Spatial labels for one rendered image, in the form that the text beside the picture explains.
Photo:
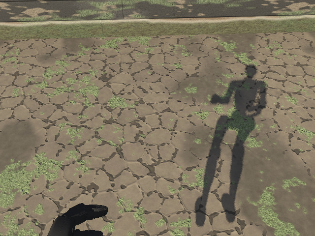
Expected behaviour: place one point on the left robot hand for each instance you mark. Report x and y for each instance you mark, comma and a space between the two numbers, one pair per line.
64, 225

